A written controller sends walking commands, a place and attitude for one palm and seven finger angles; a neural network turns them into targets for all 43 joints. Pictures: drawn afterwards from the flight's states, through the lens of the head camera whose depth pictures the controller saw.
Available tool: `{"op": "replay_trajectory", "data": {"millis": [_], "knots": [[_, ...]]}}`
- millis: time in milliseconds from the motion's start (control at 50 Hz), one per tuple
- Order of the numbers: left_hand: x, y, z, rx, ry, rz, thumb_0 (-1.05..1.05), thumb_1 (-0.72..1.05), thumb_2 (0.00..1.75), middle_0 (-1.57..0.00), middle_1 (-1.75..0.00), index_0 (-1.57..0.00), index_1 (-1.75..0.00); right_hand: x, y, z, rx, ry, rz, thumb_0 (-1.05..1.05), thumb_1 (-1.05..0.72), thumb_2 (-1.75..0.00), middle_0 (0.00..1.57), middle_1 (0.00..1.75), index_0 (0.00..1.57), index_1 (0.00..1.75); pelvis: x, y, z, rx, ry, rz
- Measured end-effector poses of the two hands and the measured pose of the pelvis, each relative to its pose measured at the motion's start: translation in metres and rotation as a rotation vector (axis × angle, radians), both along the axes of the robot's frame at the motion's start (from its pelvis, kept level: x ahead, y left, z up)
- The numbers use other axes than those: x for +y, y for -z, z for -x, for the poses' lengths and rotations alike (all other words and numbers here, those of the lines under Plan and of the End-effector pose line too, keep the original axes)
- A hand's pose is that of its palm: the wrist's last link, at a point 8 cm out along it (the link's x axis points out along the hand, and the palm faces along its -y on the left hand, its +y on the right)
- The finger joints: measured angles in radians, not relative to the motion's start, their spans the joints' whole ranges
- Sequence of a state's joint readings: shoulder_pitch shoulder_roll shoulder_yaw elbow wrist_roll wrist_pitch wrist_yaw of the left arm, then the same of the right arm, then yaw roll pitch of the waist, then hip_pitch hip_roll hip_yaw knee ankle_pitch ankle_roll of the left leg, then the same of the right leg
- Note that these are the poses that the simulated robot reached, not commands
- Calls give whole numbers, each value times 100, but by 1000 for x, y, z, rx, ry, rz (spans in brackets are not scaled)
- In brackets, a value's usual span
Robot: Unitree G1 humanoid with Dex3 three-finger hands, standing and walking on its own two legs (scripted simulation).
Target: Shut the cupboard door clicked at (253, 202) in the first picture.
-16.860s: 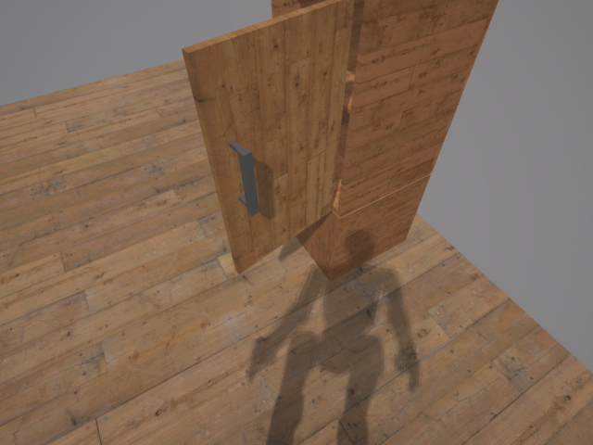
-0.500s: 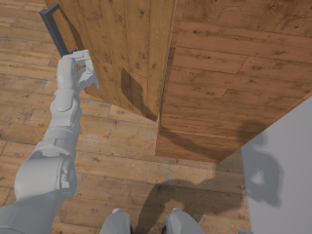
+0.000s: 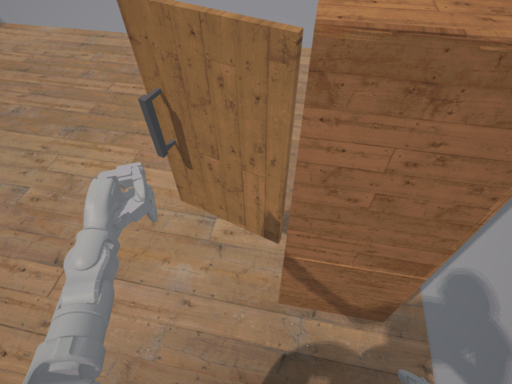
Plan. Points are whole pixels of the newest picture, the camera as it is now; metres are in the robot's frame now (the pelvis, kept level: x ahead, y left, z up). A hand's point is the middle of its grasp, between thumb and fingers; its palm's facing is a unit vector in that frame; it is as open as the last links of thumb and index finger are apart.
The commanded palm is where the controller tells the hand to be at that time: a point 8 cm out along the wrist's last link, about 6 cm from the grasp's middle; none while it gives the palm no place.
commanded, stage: draw the hand back to the body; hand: left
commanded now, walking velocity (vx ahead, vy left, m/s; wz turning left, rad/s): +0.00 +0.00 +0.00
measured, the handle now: (159, 124) +0.65 +0.23 +0.03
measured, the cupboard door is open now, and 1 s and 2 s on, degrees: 73 73 73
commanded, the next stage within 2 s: step back with the hand held close in 1.08 s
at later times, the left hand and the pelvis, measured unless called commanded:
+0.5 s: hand (47, 250) +0.25 +0.24 +0.16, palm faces +0.37 -0.87 -0.32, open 4.6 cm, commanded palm +0.20 +0.28 +0.18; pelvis +0.02 +0.00 +0.04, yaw +1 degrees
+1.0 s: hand out of the picture +0.20 +0.26 +0.19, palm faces +0.47 -0.79 -0.40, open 7.3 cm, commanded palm +0.16 +0.29 +0.21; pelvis +0.02 -0.01 +0.04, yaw +1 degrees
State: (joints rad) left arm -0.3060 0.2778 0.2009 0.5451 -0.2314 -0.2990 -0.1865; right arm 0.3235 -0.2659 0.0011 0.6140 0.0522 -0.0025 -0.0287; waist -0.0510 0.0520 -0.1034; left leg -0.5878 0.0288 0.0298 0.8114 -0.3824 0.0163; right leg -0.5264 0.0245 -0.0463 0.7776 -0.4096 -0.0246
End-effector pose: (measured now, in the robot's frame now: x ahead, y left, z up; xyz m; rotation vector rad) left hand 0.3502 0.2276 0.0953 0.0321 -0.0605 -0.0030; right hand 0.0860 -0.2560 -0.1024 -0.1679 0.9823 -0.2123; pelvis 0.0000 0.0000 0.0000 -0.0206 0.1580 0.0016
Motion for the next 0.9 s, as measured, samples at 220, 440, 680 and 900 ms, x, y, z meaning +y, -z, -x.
{"op": "replay_trajectory", "data": {"millis": [220,440,680,900], "knots": [[23,-35,67,55,-207,-189,2,90,90,-109,-126,-109,-126,25,-50,-89,-240,-73,4,1,-91,-90,20,30,20,30,2,-25,-4,-130,-3,-17],[50,-71,123,21,-358,-270,2,90,90,-80,-94,-80,-95,55,-67,-124,-320,-191,-50,1,-91,-90,20,30,21,30,1,-36,-15,-201,-13,-22],[68,-107,176,-22,-476,-401,2,90,90,-47,-59,-47,-59,45,-52,-114,-274,-185,-56,2,-91,-90,20,30,21,30,-3,-36,-24,-214,-12,-24],[69,-112,195,-34,-529,-426,2,90,90,-25,-35,-25,-35,29,-50,-111,-278,-174,-26,2,-91,-90,20,30,21,30,-8,-36,-21,-216,-19,-28]]}}
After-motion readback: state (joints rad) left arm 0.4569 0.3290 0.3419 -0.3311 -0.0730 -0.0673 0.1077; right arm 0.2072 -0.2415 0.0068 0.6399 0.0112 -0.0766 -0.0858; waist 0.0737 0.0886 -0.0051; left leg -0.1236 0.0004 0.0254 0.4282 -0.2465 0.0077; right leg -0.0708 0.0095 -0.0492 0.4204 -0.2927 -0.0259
